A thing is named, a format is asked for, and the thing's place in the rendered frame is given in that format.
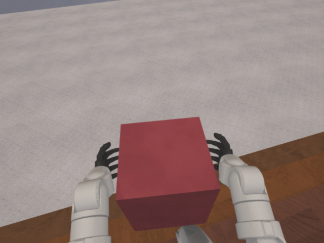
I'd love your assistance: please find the robot left forearm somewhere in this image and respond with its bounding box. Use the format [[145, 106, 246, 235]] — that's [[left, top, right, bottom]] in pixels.
[[68, 166, 114, 243]]

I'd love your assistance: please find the robot left hand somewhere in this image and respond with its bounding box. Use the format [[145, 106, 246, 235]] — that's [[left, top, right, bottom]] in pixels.
[[95, 142, 119, 179]]

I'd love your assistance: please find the robot right hand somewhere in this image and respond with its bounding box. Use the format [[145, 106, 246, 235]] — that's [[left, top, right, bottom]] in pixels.
[[206, 133, 233, 171]]

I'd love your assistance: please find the robot right forearm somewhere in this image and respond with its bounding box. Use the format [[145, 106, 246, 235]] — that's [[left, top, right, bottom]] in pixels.
[[219, 154, 286, 243]]

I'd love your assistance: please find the carton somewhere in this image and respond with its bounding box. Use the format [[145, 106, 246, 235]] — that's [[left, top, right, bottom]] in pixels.
[[115, 117, 220, 231]]

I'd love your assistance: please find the robot right thigh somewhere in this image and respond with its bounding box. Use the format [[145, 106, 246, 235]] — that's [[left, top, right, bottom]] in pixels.
[[176, 225, 213, 243]]

